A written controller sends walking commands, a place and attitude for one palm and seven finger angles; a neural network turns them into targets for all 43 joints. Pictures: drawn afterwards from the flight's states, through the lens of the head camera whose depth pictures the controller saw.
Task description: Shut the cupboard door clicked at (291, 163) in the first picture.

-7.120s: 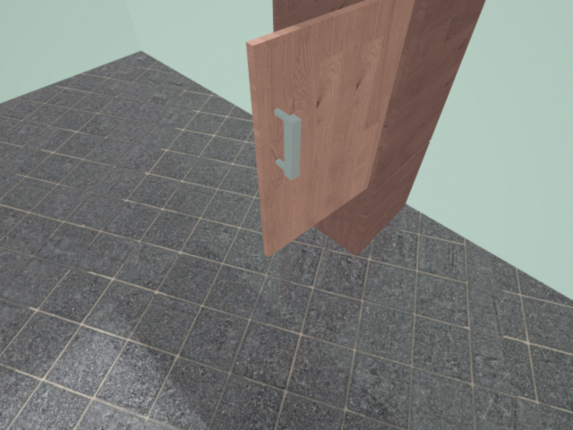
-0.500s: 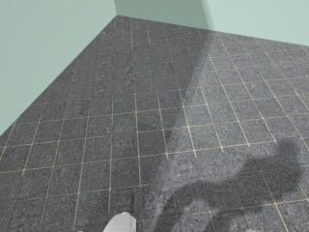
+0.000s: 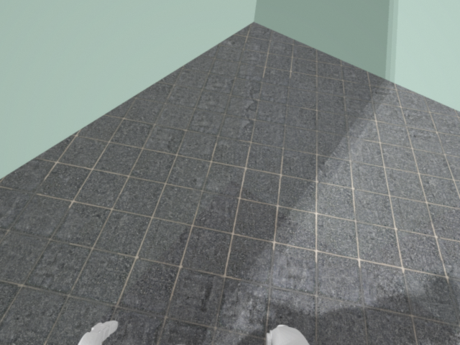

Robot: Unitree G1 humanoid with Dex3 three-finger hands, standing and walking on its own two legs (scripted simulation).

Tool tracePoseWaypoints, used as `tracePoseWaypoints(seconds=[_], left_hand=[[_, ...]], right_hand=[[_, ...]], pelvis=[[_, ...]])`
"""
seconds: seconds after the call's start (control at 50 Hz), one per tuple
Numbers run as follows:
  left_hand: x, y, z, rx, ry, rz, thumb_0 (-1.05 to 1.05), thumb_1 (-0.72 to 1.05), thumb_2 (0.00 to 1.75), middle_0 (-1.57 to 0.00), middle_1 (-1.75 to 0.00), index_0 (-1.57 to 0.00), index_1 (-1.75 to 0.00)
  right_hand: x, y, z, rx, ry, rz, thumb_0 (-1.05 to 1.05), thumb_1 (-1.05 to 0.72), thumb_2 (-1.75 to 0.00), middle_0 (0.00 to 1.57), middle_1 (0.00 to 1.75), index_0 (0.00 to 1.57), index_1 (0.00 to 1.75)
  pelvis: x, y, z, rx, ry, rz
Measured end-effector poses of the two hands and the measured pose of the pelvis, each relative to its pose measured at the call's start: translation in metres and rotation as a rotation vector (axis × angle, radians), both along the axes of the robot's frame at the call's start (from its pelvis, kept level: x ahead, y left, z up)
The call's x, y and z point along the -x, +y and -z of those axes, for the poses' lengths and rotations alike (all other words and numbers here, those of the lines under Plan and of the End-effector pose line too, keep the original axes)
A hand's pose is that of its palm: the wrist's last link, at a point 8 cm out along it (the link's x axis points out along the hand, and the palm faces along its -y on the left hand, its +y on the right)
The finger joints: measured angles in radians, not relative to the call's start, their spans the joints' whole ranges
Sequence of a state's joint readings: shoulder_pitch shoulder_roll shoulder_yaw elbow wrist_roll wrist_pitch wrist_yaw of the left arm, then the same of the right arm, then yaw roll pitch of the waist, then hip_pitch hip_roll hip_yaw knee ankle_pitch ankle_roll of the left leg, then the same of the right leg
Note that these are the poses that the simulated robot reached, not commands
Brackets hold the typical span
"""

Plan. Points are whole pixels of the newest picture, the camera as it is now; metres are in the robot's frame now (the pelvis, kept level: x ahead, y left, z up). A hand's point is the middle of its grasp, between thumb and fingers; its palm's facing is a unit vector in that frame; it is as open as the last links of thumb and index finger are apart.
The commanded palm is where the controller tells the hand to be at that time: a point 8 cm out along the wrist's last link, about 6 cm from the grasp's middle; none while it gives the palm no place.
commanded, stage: walk to a spot facing it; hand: left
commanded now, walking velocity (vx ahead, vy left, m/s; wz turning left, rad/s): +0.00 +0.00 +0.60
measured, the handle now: out of the picture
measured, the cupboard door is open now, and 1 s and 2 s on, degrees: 84 84 84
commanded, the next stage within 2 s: none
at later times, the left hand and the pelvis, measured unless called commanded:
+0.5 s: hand out of the picture +0.01 +0.14 -0.16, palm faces +0.33 -0.91 -0.26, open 7.3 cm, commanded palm none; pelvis -0.01 -0.06 +0.00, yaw +20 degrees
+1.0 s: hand out of the picture -0.06 +0.21 -0.17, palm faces +0.59 -0.77 -0.23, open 7.4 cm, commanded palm none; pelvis -0.02 -0.03 +0.00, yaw +36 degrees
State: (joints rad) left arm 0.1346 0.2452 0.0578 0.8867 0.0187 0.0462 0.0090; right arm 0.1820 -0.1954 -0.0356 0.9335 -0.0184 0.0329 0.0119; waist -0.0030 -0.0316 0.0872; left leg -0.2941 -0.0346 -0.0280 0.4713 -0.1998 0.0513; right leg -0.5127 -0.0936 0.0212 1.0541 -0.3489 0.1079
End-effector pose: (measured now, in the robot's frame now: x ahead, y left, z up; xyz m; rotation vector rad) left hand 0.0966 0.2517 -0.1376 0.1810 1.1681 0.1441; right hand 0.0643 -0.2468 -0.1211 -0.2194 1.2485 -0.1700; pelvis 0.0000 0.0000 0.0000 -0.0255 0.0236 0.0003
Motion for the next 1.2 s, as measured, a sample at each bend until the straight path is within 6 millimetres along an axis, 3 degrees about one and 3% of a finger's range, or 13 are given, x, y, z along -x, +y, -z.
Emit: tracePoseWaypoints(seconds=[0.1, 0.18, 0.3, 0.4, 0.52, 0.66, 0.72, 0.82, 0.92, 1.08, 1.2], left_hand=[[-0.015, -0.021, -0.007, -0.014, -0.051, -0.008, 0.00, 0.91, 0.90, -0.20, -0.30, -0.20, -0.30], [-0.016, -0.040, -0.012, -0.048, -0.103, -0.033, 0.00, 0.91, 0.90, -0.20, -0.30, -0.20, -0.30], [0.024, -0.060, -0.025, -0.071, -0.065, -0.110, 0.00, 0.91, 0.90, -0.20, -0.30, -0.20, -0.30], [0.063, -0.070, -0.023, -0.051, -0.023, -0.213, 0.00, 0.91, 0.90, -0.20, -0.30, -0.20, -0.30], [0.126, -0.066, -0.012, -0.037, 0.042, -0.358, 0.00, 0.92, 0.90, -0.21, -0.30, -0.20, -0.30], [0.210, -0.045, 0.020, 0.004, 0.157, -0.515, 0.00, 0.91, 0.90, -0.21, -0.30, -0.20, -0.30], [0.231, -0.034, 0.026, 0.011, 0.202, -0.559, 0.00, 0.91, 0.90, -0.20, -0.30, -0.20, -0.30], [0.225, -0.020, 0.015, 0.016, 0.142, -0.604, 0.01, 0.91, 0.90, -0.20, -0.30, -0.20, -0.30], [0.206, -0.013, 0.004, 0.005, 0.054, -0.621, 0.01, 0.91, 0.90, -0.20, -0.30, -0.20, -0.30], [0.170, -0.019, -0.007, -0.032, -0.029, -0.646, 0.00, 0.91, 0.90, -0.20, -0.30, -0.20, -0.30], [0.162, -0.044, -0.015, -0.089, -0.061, -0.689, 0.00, 0.91, 0.90, -0.20, -0.30, -0.20, -0.30]], right_hand=[[0.021, -0.021, 0.011, -0.013, 0.065, 0.007, 0.01, -0.90, -0.90, 0.21, 0.30, 0.20, 0.30], [0.027, -0.045, 0.030, -0.034, 0.105, 0.000, 0.01, -0.90, -0.90, 0.21, 0.30, 0.20, 0.30], [0.008, -0.067, 0.032, -0.050, 0.127, -0.066, 0.01, -0.91, -0.90, 0.20, 0.30, 0.20, 0.30], [-0.023, -0.068, 0.025, -0.047, 0.117, -0.160, 0.01, -0.91, -0.90, 0.20, 0.30, 0.19, 0.30], [-0.079, -0.042, 0.019, -0.026, 0.064, -0.317, 0.01, -0.91, -0.90, 0.20, 0.30, 0.19, 0.30], [-0.147, 0.028, 0.009, -0.002, -0.105, -0.511, 0.01, -0.91, -0.90, 0.20, 0.30, 0.19, 0.30], [-0.156, 0.053, -0.001, 0.002, -0.158, -0.567, 0.01, -0.91, -0.90, 0.20, 0.30, 0.19, 0.30], [-0.146, 0.069, -0.013, 0.022, -0.130, -0.618, 0.01, -0.91, -0.90, 0.20, 0.30, 0.20, 0.30], [-0.131, 0.069, -0.010, 0.017, -0.068, -0.635, 0.01, -0.90, -0.90, 0.20, 0.30, 0.20, 0.30], [-0.116, 0.043, 0.010, 0.007, 0.054, -0.638, 0.01, -0.90, -0.90, 0.21, 0.30, 0.20, 0.30], [-0.131, 0.022, 0.035, -0.009, 0.119, -0.657, 0.01, -0.90, -0.90, 0.21, 0.30, 0.20, 0.30]], pelvis=[[0.002, -0.020, 0.003, -0.011, 0.011, -0.054], [0.003, -0.041, 0.012, -0.033, 0.017, -0.104], [0.005, -0.059, 0.004, -0.055, -0.014, -0.194], [0.004, -0.067, -0.001, -0.075, -0.017, -0.275], [0.007, -0.062, 0.001, -0.072, -0.013, -0.366], [0.017, -0.035, 0.019, -0.042, -0.002, -0.459], [0.022, -0.028, 0.018, -0.037, -0.009, -0.486], [0.025, -0.021, 0.005, -0.008, -0.014, -0.541], [0.024, -0.020, -0.001, 0.002, -0.010, -0.588], [0.011, -0.037, 0.002, -0.005, 0.009, -0.679], [-0.004, -0.057, 0.011, -0.028, 0.016, -0.756]])
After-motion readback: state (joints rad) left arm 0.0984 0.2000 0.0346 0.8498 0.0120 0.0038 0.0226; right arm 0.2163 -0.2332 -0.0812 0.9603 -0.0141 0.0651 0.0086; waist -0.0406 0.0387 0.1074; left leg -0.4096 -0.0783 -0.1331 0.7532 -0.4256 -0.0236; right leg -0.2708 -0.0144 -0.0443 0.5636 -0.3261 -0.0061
